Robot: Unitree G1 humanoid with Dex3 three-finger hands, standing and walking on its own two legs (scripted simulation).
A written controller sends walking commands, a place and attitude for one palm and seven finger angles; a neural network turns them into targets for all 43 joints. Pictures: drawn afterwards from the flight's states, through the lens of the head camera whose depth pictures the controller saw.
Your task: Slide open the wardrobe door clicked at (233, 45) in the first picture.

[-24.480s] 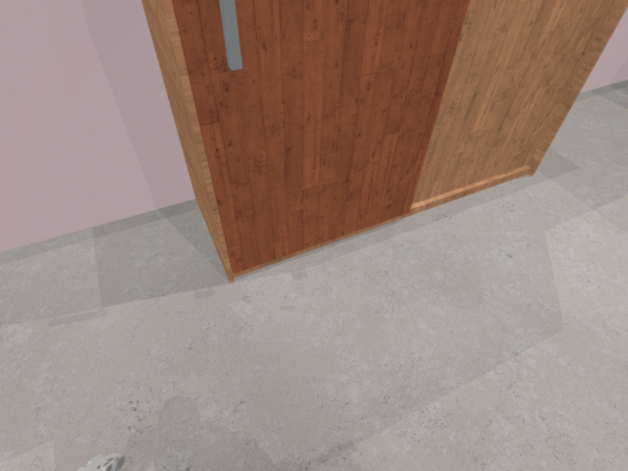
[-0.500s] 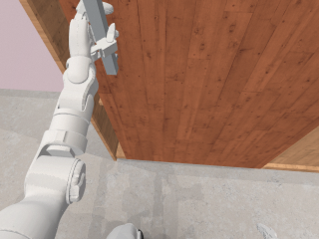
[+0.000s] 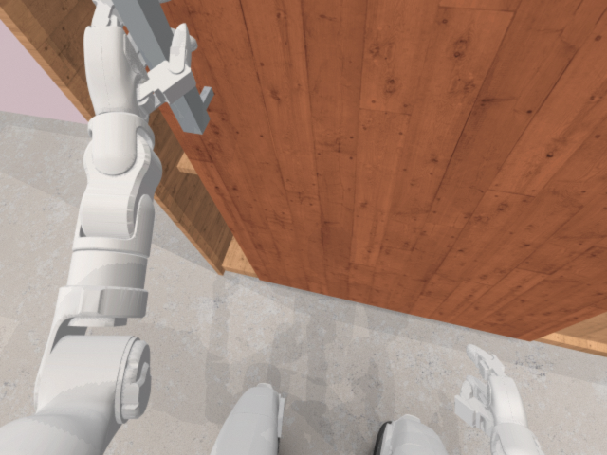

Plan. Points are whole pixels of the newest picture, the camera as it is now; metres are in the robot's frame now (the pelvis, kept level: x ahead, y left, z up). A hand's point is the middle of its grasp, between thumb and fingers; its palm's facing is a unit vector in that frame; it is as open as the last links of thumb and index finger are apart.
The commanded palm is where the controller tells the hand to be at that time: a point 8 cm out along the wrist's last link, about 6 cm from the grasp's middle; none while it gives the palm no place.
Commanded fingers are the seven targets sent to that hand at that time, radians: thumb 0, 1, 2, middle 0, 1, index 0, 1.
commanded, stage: step sideways, sliding the door along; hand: left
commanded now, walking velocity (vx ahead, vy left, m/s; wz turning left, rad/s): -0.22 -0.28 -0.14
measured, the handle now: (162, 22) +0.49 +0.21 +0.23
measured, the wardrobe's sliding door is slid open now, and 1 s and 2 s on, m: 0.14 0.57 0.66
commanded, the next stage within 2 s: stop walking and hold the door there in 1.82 s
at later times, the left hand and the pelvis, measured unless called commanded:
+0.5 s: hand (356, 87) +0.43 +0.01 +0.21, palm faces +0.28 -0.95 -0.11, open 6.8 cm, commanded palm +0.39 -0.01 +0.21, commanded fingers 0.00 0.90 0.90 -0.45 -1.40 -0.45 -1.40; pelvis +0.04 -0.17 +0.01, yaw +0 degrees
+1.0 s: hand out of the picture +0.40 -0.24 +0.20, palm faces +0.02 -0.99 -0.14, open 6.9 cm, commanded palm +0.37 -0.21 +0.21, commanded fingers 0.00 0.90 0.90 -0.45 -1.40 -0.45 -1.40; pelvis +0.03 -0.33 -0.01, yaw -5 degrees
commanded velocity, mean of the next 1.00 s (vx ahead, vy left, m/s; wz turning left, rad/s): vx -0.32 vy -0.27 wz -0.16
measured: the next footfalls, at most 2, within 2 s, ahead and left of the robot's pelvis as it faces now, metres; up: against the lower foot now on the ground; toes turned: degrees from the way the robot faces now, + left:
left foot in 0.06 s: +0.04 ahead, +0.14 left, +0.00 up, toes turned +9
right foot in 0.36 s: +0.11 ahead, -0.26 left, +0.00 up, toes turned -4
